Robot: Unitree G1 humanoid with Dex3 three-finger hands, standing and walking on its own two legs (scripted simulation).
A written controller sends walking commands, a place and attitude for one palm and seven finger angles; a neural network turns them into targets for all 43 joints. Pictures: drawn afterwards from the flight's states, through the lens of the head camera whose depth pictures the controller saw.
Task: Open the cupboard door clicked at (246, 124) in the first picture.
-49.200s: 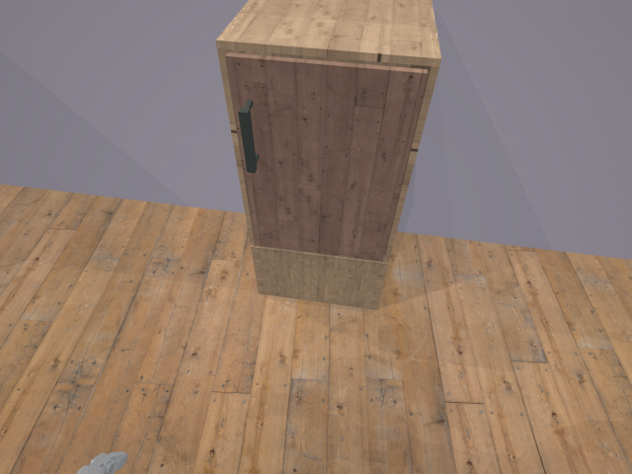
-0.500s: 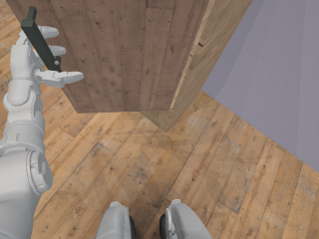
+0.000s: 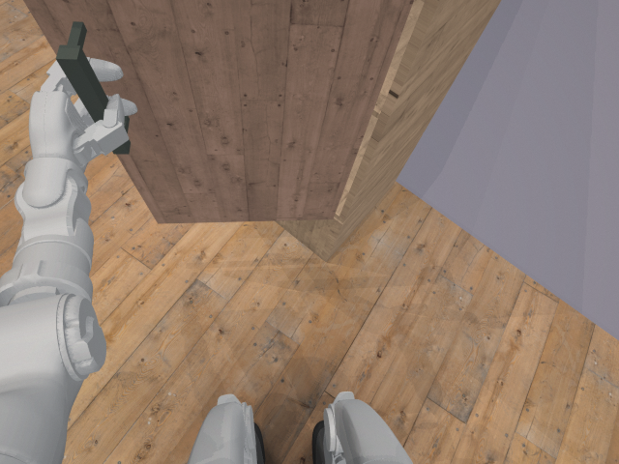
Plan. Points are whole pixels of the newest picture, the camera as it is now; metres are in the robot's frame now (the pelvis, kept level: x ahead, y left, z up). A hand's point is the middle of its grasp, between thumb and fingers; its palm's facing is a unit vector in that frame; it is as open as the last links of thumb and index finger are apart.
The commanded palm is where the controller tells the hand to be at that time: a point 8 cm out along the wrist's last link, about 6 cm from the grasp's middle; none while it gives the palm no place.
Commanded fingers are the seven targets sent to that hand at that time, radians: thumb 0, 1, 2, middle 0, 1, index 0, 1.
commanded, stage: pull the door open along its arc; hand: left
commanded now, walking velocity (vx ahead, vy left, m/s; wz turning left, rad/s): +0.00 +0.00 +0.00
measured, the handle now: (102, 95) +0.57 +0.23 +0.06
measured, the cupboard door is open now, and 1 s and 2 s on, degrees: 44 82 87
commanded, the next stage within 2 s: open thumb and fingers to let go in 1.06 s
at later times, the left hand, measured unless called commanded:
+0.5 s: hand (125, 193) +0.42 +0.18 +0.06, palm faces -0.01 -1.00 -0.01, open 5.8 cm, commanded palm +0.37 +0.23 +0.06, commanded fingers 0.00 0.90 0.90 -0.40 -1.35 -0.40 -1.35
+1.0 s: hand (210, 293) +0.30 +0.09 +0.07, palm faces +0.43 -0.90 +0.01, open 6.1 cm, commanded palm +0.24 +0.14 +0.06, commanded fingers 0.00 0.90 0.90 -0.40 -1.35 -0.40 -1.35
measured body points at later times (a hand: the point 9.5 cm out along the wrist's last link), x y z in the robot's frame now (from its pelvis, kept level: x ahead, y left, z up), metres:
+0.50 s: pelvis +0.02 +0.00 +0.02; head +0.12 +0.01 +0.46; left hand +0.42 +0.24 +0.07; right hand +0.06 -0.26 -0.09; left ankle +0.02 +0.08 -0.65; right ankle +0.00 -0.12 -0.65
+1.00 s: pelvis +0.01 -0.04 +0.02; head +0.06 -0.04 +0.47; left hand +0.28 +0.13 +0.07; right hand +0.20 -0.23 -0.08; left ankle +0.02 +0.08 -0.65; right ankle +0.00 -0.12 -0.65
